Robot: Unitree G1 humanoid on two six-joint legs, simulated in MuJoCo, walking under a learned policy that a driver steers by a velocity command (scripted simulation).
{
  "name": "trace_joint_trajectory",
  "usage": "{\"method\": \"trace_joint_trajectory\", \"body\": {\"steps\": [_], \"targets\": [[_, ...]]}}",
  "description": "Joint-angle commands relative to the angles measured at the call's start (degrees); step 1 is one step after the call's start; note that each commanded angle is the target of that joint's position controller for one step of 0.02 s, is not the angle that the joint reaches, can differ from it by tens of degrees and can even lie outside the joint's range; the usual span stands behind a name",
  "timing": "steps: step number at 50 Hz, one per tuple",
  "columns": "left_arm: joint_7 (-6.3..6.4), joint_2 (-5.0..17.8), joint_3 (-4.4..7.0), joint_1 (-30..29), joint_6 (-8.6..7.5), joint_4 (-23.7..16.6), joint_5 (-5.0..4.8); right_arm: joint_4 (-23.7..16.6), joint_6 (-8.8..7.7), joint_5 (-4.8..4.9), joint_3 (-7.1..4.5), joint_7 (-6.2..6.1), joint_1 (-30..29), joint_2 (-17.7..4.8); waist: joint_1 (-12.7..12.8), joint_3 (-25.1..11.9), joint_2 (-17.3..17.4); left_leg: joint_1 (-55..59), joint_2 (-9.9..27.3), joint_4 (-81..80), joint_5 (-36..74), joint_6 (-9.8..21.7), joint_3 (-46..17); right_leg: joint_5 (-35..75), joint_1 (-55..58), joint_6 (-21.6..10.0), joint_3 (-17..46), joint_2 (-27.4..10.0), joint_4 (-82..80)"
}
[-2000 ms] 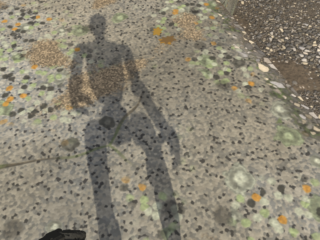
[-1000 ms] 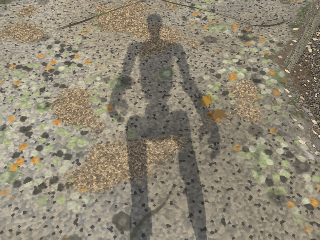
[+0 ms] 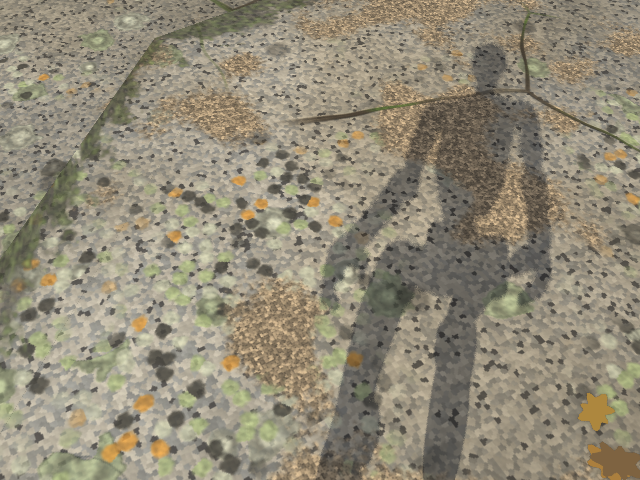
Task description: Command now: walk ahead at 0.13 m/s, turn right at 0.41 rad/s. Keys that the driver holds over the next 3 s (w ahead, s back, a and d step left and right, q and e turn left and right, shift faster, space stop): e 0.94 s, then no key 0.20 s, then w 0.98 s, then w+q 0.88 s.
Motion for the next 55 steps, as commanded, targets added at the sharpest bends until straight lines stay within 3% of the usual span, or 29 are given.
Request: {"method": "trace_joint_trajectory", "body": {"steps": [1, 6, 7, 8, 9, 10, 11, 13, 14, 15, 18, 22, 26, 29, 31, 32, 33, 34, 35, 36, 37, 39, 44, 48, 52, 53, 54, 55], "targets": [[-0.72, 0.97, -0.09, 0.6, 0.01, -3.69, 0.4, -2.82, -0.28, 0.0, -1.85, -0.51, -0.76, -7.47, -0.1, -5.23, 8.97, -0.23, 14.71, -1.74, 37.24, 6.23, -1.27, 3.25, 7.26, -0.63, -1.62, -0.17, -7.65], [-0.74, 2.98, 0.72, 0.09, -0.17, -6.01, 0.57, -2.16, 1.49, -0.04, -3.24, -0.47, -0.46, -9.86, -0.42, -5.01, 7.98, 2.34, 17.95, 7.51, 34.2, 5.11, -2.33, -5.1, 10.55, -3.9, -2.77, 1.24, -15.73], [-0.51, 2.89, 0.88, 2.04, -0.69, -5.8, 0.68, -2.04, 1.97, 0.19, -3.36, -0.55, -0.76, -9.85, 0.88, -5.91, 6.14, 1.62, 16.85, 13.05, 32.6, 3.6, -1.11, -2.46, 14.19, -4.85, -3.24, 2.25, -20.65], [0.07, 5.01, 1.55, 5.51, -1.6, -5.16, 0.99, -1.61, 2.31, -0.06, -3.47, -0.46, 1.43, -9.81, 2.46, -8.73, 0.42, -1.0, 13.6, 23.1, 26.16, 0.48, 0.53, 8.46, 20.98, -6.59, 0.64, 1.41, -26.32], [0.87, 12.83, 3.43, 8.63, -2.27, -5.71, 1.08, -3.93, 2.69, -0.67, -2.91, -0.25, 3.42, -7.55, 2.0, -11.78, -11.89, -12.32, 6.77, 39.52, -1.56, -3.07, 2.46, 36.2, 29.59, -11.42, 19.56, -13.02, -26.94], [1.05, 15.72, 4.54, 10.68, -1.3, -5.22, -1.63, -6.38, 4.02, -0.33, -2.37, -0.21, 1.02, -5.96, 3.25, -17.29, -15.79, -22.22, -3.21, 49.79, -28.49, -4.8, -5.71, 40.85, 33.45, -21.98, 34.16, -20.06, -31.32], [1.03, 14.16, 4.3, 9.43, -0.55, -5.84, -2.4, -5.76, 4.76, -0.83, -2.33, -0.19, -0.34, -7.15, 3.27, -15.12, -6.2, -24.54, -0.1, 53.34, -25.87, -5.22, -11.27, 29.17, 31.75, -22.07, 30.42, -18.91, -33.3], [1.78, 8.88, 2.66, 1.57, 0.75, -6.73, -1.37, -5.69, 4.49, -0.19, -2.5, -0.17, -4.1, -6.97, 0.5, -5.14, -1.35, -25.86, 2.2, 48.65, -16.12, -5.23, -12.65, 15.01, 22.09, -17.18, 22.48, -12.06, -35.95], [2.01, 7.56, 2.3, -1.12, 0.91, -7.38, -1.6, -5.76, 4.57, -0.86, -2.73, -0.25, -3.86, -7.6, -0.72, -4.3, -2.38, -24.16, 2.7, 45.34, -13.01, -5.4, -12.75, 12.84, 19.82, -14.96, 19.83, -9.17, -36.42], [1.91, 7.01, 2.14, -2.22, 0.87, -7.8, -1.22, -4.89, 4.94, -1.45, -2.7, -0.18, -2.28, -7.38, -1.16, -5.64, -3.01, -22.16, 1.68, 45.32, -11.33, -5.56, -11.93, 14.41, 19.21, -14.13, 18.23, -7.52, -36.13], [1.3, 8.88, 2.77, -0.82, 0.12, -7.58, -1.03, -4.84, 5.58, -0.72, -2.45, -0.01, -1.3, -6.17, -0.99, -8.63, -1.87, -20.79, 0.69, 40.92, -10.68, -6.21, -12.44, 13.67, 20.63, -13.55, 18.46, -6.41, -35.73], [1.24, 9.91, 3.28, 0.3, 0.75, -7.64, -0.62, -6.23, 5.86, -0.56, -2.4, -0.31, -4.54, -6.53, 1.02, -7.62, -4.68, -21.45, 0.12, 33.36, -10.5, -6.59, -13.3, -2.42, 20.67, -13.48, 23.16, -5.97, -37.87], [0.89, 10.51, 3.7, -0.27, 1.25, -8.03, -0.13, -7.07, 5.18, -0.05, -2.25, -0.52, -5.44, -6.7, 1.63, -7.4, -5.13, -17.81, -1.37, 26.91, -11.22, -5.8, -13.56, -5.5, 19.12, -13.11, 26.95, -5.64, -37.52], [0.48, 10.51, 3.86, -1.81, 1.52, -8.34, -0.05, -7.09, 4.41, 0.62, -2.15, -0.84, -3.06, -6.95, 0.85, -7.9, -5.98, -12.01, -3.19, 19.86, -12.1, -4.21, -13.32, -2.47, 17.64, -11.79, 29.86, -5.02, -36.72], [0.4, 10.26, 3.88, -3.77, 1.78, -8.48, -0.71, -6.18, 3.77, 0.85, -2.11, -1.26, 1.43, -6.81, -1.65, -7.84, -5.86, -4.36, -4.36, 8.47, -8.27, -2.51, -12.81, -2.83, 14.66, -8.96, 30.58, -3.17, -35.5], [0.63, 9.34, 3.63, -4.43, 1.72, -8.7, -1.33, -5.69, 3.34, 0.52, -2.39, -1.76, 3.59, -7.85, -2.83, -7.32, -4.16, 0.86, -2.32, 0.01, -5.53, -1.59, -14.25, -7.51, 11.0, -5.94, 29.02, -0.49, -33.56], [0.92, 5.99, 2.84, -2.19, 1.52, -9.13, -1.82, -6.57, 3.11, -0.4, -3.38, -2.32, 3.04, -12.91, -1.16, -7.27, 5.88, 4.01, 10.04, -7.8, -13.04, 1.1, -26.4, -16.73, 5.72, -2.26, 22.48, 5.09, -23.52], [1.38, 6.33, 3.17, -3.02, 1.23, -9.59, -1.56, -8.87, 3.25, -0.86, -4.23, -2.07, -3.34, -17.32, -0.63, -3.18, 16.4, -1.74, 21.24, -12.48, -13.94, 6.37, -40.82, -19.33, -2.21, -0.52, 8.39, 14.57, -9.63], [1.35, 10.28, 4.07, -3.11, 1.1, -8.89, 0.77, -9.04, 3.29, -1.43, -3.61, -1.67, -4.37, -14.29, 0.45, -2.33, 9.59, -6.82, 21.77, -9.29, -3.38, 8.76, -36.42, -18.6, 1.19, -0.01, 9.66, 9.08, 1.15], [0.86, 9.97, 4.31, -1.14, 1.21, -7.6, 0.59, -9.64, 3.11, -1.0, -2.54, -1.48, -7.06, -10.63, 2.52, -3.04, 6.84, -7.94, 18.07, -7.07, 4.17, 7.84, -30.39, -15.81, 3.53, -0.08, 9.54, 9.1, 6.32], [0.44, 9.29, 4.18, 1.09, 1.65, -6.48, 0.43, -10.15, 3.03, -0.8, -2.15, -1.25, -8.99, -9.3, 3.71, -3.29, 6.69, -7.3, 14.65, -5.63, 9.28, 6.38, -24.46, -13.22, 3.91, 0.34, 8.92, 8.9, 10.73], [-0.54, 8.87, 3.92, 2.65, 2.42, -5.63, 0.07, -11.01, 2.96, -0.69, -2.0, -1.32, -9.19, -8.84, 3.05, -4.75, 9.66, -2.6, 11.97, -3.33, 17.1, 6.11, -18.44, -11.66, 1.63, 1.74, 6.74, 8.1, 15.55], [-1.27, 7.1, 2.62, -4.35, 3.18, -8.3, -0.61, -8.79, 3.08, -0.62, -3.05, -1.25, -0.26, -10.87, -2.61, -5.39, 10.18, 9.06, 14.71, -0.12, 26.11, 8.03, -16.18, -13.58, -1.84, 4.21, 4.25, 5.44, 6.5], [-1.56, 5.84, 1.61, -6.01, 3.35, -9.63, -1.14, -8.46, 3.13, -0.9, -3.63, -0.28, -0.85, -12.16, -3.09, -6.09, 11.94, 6.02, 15.57, 1.66, 27.32, 7.79, -12.96, -16.47, 6.9, 2.88, 1.26, 4.12, -4.34], [-0.71, 5.57, 1.06, -3.69, 2.67, -9.42, -1.63, -7.25, 3.5, -0.59, -3.99, 0.8, -1.86, -13.45, -1.67, -7.22, 13.23, 2.9, 15.45, 5.64, 29.76, 7.0, -12.28, -13.93, 16.22, 0.11, -1.43, 5.61, -17.41], [-0.37, 5.13, 0.83, -1.78, 2.17, -8.66, -1.23, -7.02, 3.76, 0.0, -3.91, 0.91, -2.88, -13.33, 0.1, -7.31, 11.98, 0.89, 14.47, 8.19, 27.58, 5.36, -10.96, -7.38, 20.61, -0.77, -1.8, 5.85, -26.04], [0.13, 6.09, 0.75, -0.77, 1.42, -8.21, -0.29, -6.44, 3.96, 0.31, -3.75, 0.97, -2.04, -12.72, 1.07, -7.48, 8.86, -3.3, 13.43, 11.22, 21.97, 2.21, -9.5, 1.53, 26.61, -1.41, 0.97, 4.58, -35.21], [0.65, 10.41, 1.32, 0.32, 0.46, -8.54, 0.77, -7.22, 4.2, -0.13, -2.77, 1.3, 0.19, -8.92, 0.23, -9.71, -3.55, -13.01, 9.26, 21.6, 4.13, -1.95, -5.6, 6.92, 35.41, -3.26, 16.62, -7.68, -39.35]]}}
